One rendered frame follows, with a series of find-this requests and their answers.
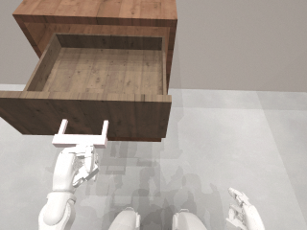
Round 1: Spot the drawer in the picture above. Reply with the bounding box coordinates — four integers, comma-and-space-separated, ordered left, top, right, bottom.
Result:
0, 33, 172, 138

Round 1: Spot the robot thigh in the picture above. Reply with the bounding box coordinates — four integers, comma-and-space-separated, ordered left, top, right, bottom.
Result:
172, 212, 207, 230
108, 210, 141, 230

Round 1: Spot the robot left thigh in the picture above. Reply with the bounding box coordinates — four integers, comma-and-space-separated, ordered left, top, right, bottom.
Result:
108, 210, 141, 230

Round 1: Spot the robot right hand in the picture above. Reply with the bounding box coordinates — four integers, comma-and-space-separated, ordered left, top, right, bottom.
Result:
225, 187, 266, 230

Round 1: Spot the handle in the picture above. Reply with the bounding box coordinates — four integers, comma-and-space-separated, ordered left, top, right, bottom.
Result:
52, 119, 108, 149

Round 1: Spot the robot right thigh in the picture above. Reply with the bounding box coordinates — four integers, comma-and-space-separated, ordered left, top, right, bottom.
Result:
172, 212, 207, 230

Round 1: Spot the robot left hand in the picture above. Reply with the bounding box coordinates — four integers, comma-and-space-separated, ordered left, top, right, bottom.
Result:
52, 143, 100, 194

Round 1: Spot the left robot forearm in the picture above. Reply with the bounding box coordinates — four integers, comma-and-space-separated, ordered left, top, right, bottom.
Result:
38, 191, 77, 230

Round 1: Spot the cabinet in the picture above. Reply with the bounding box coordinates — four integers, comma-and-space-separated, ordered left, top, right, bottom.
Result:
12, 0, 177, 142

